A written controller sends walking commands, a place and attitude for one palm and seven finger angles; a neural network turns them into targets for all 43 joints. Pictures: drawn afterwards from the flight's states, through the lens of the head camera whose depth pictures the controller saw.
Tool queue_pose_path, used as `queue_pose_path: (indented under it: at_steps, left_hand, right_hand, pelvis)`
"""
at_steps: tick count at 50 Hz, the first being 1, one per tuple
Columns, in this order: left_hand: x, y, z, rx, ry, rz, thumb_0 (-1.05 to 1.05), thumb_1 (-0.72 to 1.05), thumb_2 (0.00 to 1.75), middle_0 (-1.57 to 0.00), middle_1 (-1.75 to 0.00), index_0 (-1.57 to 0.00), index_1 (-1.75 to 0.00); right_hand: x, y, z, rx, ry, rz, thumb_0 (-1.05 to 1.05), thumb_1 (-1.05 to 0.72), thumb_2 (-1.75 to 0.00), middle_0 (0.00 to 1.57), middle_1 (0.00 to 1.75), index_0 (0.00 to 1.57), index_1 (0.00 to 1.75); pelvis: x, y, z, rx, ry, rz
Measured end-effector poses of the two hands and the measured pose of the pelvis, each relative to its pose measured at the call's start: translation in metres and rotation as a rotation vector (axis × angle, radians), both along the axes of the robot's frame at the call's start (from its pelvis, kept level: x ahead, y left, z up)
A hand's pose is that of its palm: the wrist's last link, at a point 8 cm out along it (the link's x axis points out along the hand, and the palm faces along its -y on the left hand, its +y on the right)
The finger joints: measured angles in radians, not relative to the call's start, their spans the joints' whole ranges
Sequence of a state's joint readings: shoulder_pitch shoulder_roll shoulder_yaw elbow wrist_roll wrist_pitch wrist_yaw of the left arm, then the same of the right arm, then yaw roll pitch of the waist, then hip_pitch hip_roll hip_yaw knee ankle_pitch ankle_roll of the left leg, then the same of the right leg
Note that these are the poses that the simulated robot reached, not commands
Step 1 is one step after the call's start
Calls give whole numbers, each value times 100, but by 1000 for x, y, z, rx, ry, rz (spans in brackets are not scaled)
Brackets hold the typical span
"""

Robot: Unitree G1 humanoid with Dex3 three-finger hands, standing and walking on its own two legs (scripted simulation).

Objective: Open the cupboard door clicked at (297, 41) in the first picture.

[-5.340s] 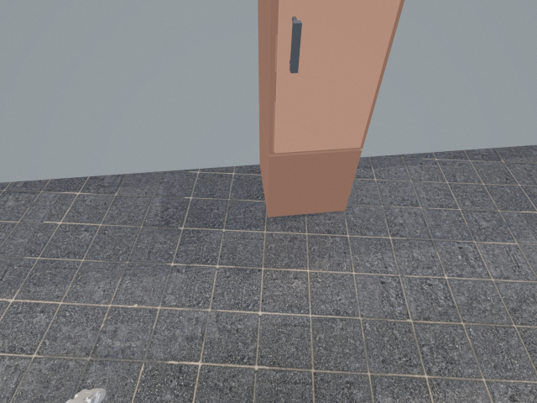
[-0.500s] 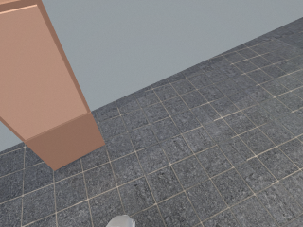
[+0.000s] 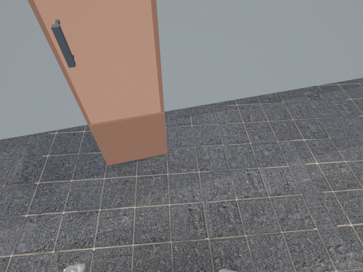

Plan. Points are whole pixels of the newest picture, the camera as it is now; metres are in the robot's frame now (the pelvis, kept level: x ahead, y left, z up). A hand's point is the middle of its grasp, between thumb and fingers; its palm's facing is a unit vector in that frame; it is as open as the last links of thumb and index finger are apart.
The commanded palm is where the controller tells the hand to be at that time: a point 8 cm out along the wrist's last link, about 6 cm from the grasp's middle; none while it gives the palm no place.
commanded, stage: turn to face it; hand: left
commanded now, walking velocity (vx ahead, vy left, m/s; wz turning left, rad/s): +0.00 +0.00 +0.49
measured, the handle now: (64, 44) +0.78 +0.44 +0.08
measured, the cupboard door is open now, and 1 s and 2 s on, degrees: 0 0 0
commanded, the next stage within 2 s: take the last steps up to it in 0.38 s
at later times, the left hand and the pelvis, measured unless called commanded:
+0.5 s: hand out of the picture -0.06 +0.20 -0.18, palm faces +0.30 -0.93 -0.23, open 7.4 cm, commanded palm none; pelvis -0.04 +0.00 -0.01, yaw +15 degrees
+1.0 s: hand out of the picture +0.00 +0.19 -0.16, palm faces +0.35 -0.91 -0.21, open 7.3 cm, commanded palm none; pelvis +0.01 +0.01 +0.00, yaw +17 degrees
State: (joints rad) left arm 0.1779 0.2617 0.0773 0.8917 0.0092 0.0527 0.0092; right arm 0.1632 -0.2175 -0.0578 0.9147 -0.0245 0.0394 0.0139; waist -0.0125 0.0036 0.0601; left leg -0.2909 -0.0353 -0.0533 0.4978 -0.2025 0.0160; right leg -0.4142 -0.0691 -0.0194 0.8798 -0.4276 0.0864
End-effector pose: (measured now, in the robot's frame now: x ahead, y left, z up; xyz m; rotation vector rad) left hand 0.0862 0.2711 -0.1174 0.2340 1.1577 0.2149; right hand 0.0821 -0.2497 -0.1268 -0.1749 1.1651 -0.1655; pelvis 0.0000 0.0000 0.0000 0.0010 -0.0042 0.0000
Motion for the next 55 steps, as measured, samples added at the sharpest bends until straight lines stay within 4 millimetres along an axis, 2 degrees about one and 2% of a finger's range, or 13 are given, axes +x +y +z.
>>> queue_pose_path:
  at_steps: [3,6,11,16,21,26,30,34,37,43,47,50,55]
  left_hand:
    - [2,-13,6,12,-47,10,1,90,90,-20,-30,-20,-30]
    - [-6,-28,8,26,-89,22,1,90,90,-20,-30,-20,-30]
    - [-38,-44,14,8,-74,87,0,90,90,-20,-30,-20,-30]
    - [-74,-51,7,-25,-16,146,1,90,90,-20,-30,-20,-30]
    - [-120,-42,-8,-63,52,220,1,90,90,-21,-30,-21,-30]
    - [-171,-19,-35,-95,135,308,1,90,90,-21,-30,-20,-30]
    - [-195,-8,-34,-105,204,328,1,90,90,-20,-30,-20,-30]
    - [-197,-4,-22,-115,194,325,1,91,90,-20,-30,-20,-30]
    - [-189,-6,-17,-119,176,318,1,91,90,-20,-30,-20,-30]
    - [-149,-19,-12,-123,124,288,1,91,90,-20,-30,-20,-30]
    - [-119,-31,-17,-105,66,283,1,91,90,-20,-30,-20,-30]
    - [-115,-38,-15,-100,44,331,0,92,90,-20,-30,-20,-30]
    - [-130,-55,-11,-134,145,373,0,92,90,-20,-30,-20,-30]
  right_hand:
    - [-6,-8,-12,23,21,11,0,-90,-90,20,30,21,30]
    - [-9,-19,-24,40,38,27,0,-90,-90,20,30,20,30]
    - [-10,-29,-20,38,80,76,1,-91,-90,20,30,20,30]
    - [-7,-26,-12,20,103,124,1,-91,-90,20,30,20,30]
    - [6,-7,-5,-12,101,195,1,-91,-90,20,30,20,30]
    - [21,27,-2,-47,27,270,1,-91,-90,20,30,20,30]
    - [18,51,8,-37,-4,292,0,-91,-90,20,30,20,30]
    - [5,65,10,-11,9,289,0,-91,-90,20,30,20,30]
    - [-8,62,7,-8,36,265,0,-93,-90,20,30,20,30]
    - [-42,45,-9,13,166,215,0,-92,-90,20,30,20,30]
    - [-58,32,-28,31,264,190,0,-91,-90,20,30,20,30]
    - [-52,28,-28,37,322,210,1,-91,-90,20,30,20,30]
    - [-3,37,-16,45,260,219,1,-91,-90,20,30,20,30]
  pelvis:
    - [-4,-11,-4,8,0,35]
    - [-8,-22,-9,7,-9,79]
    - [-12,-28,0,25,-24,137]
    - [-17,-27,4,35,-25,184]
    - [-26,-16,2,28,-19,221]
    - [-39,5,-10,5,-20,252]
    - [-43,14,-3,-1,-26,251]
    - [-40,21,6,-11,-22,266]
    - [-35,24,9,-10,-17,275]
    - [-18,19,8,9,-15,284]
    - [0,10,-4,22,-21,289]
    - [14,7,-2,9,-30,303]
    - [39,13,9,14,-22,307]
